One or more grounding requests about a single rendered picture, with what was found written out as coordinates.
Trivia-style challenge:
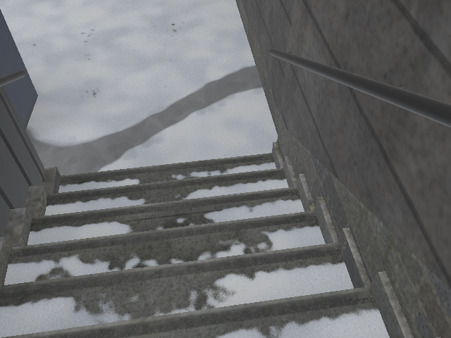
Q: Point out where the stairs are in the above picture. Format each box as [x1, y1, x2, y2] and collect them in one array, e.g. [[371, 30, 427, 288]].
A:
[[0, 153, 390, 338]]

